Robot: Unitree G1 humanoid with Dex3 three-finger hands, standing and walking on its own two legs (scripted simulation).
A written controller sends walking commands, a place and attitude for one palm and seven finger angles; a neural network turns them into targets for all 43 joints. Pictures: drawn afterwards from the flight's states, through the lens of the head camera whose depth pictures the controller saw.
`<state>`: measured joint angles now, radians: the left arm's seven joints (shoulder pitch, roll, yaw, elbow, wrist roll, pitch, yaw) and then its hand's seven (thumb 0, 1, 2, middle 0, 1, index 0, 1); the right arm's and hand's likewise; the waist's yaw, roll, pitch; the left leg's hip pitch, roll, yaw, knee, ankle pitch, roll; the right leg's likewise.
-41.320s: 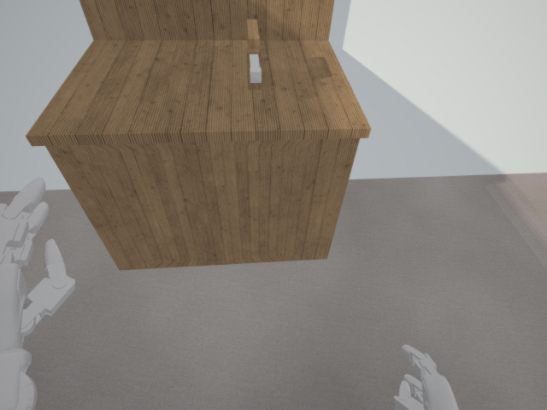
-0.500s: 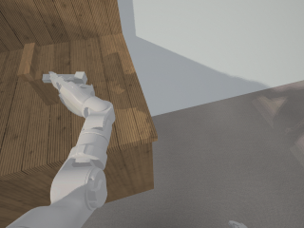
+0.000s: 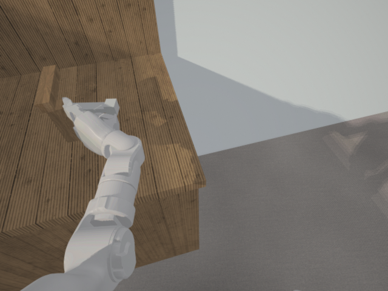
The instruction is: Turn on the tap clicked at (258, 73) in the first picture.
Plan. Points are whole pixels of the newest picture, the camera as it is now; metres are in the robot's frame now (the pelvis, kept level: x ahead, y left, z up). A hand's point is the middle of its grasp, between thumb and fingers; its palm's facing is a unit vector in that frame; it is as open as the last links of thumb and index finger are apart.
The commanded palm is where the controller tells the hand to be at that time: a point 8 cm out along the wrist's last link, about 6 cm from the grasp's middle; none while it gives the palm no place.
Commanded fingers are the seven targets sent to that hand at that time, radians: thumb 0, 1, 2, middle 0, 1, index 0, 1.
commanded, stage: lift the hand up off the lever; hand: left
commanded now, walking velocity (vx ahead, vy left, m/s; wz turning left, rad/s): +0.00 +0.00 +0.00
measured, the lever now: (111, 107) +0.50 +0.18 +0.11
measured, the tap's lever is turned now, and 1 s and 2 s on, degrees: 75 75 75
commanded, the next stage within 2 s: draw the hand back beside the body in 1.96 s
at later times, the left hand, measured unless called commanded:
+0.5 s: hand (118, 114) +0.45 +0.15 +0.13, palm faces +0.76 -0.64 -0.13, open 7.8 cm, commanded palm +0.40 +0.17 +0.14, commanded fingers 0.00 0.90 0.90 -0.15 -0.15 -0.15 -0.15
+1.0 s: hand (111, 112) +0.43 +0.16 +0.15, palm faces +0.76 -0.64 -0.13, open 7.8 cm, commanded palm +0.39 +0.18 +0.16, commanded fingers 0.00 0.90 0.90 -0.15 -0.15 -0.15 -0.15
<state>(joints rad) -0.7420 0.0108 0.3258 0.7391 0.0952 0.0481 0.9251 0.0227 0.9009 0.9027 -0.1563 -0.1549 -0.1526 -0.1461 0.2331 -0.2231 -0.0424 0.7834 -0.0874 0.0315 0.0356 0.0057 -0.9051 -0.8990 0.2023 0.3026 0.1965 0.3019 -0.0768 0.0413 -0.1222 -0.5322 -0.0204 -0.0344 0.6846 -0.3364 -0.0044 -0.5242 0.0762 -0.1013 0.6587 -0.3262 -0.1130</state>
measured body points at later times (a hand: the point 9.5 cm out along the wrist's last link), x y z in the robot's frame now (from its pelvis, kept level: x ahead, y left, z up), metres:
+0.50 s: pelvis +0.01 +0.01 +0.00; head +0.03 -0.01 +0.45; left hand +0.41 +0.18 +0.14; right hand +0.11 -0.23 -0.13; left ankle +0.00 +0.13 -0.72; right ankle +0.00 -0.04 -0.72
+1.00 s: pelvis -0.01 +0.00 +0.01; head +0.01 -0.02 +0.46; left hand +0.39 +0.19 +0.16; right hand +0.13 -0.24 -0.12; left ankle +0.00 +0.12 -0.72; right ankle +0.00 -0.04 -0.72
